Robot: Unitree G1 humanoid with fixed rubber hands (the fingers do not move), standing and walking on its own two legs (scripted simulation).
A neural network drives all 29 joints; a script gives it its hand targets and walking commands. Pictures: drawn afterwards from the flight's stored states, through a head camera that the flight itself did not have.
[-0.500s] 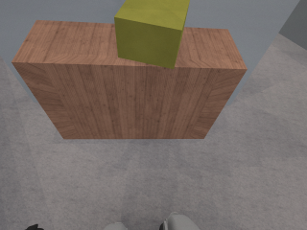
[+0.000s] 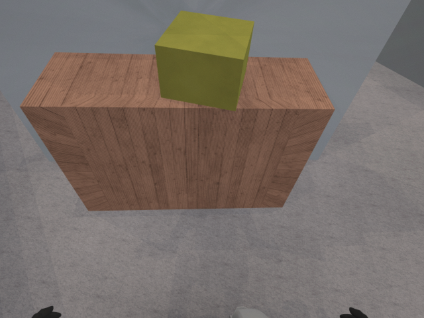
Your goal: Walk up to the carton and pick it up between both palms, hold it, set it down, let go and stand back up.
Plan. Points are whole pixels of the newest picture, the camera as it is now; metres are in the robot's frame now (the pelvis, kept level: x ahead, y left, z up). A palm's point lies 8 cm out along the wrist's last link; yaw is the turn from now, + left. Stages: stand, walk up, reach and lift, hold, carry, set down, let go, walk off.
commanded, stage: walk up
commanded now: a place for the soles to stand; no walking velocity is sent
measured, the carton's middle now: (207, 59) +0.87 -0.02 +0.02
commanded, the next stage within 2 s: none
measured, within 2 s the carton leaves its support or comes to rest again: neither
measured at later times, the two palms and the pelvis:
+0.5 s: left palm out of the picture +0.14 +0.32 -0.08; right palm out of the picture +0.12 -0.30 -0.09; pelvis +0.02 +0.00 +0.00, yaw +0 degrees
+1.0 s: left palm out of the picture +0.15 +0.35 -0.08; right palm (357, 312) +0.15 -0.28 -0.07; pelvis +0.05 +0.03 +0.01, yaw +0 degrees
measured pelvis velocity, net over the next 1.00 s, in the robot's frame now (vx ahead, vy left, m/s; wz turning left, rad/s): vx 0.05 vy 0.03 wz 0.00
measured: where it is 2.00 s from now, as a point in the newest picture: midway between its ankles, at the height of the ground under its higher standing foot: (193, 287)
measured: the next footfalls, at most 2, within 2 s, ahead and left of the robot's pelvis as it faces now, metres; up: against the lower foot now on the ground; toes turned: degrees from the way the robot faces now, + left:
right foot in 1.34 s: +0.31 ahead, -0.07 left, +0.00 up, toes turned -2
left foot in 1.74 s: +0.39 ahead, +0.16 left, +0.00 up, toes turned +2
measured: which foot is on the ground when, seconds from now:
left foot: down 0.00-1.00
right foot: down 0.00-0.98, up 1.00-1.00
